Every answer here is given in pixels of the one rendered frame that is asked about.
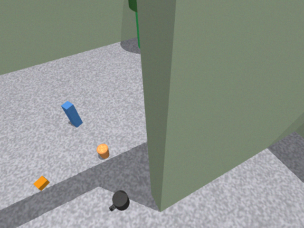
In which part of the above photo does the potted plant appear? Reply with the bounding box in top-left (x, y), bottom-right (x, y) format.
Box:
top-left (128, 0), bottom-right (140, 48)

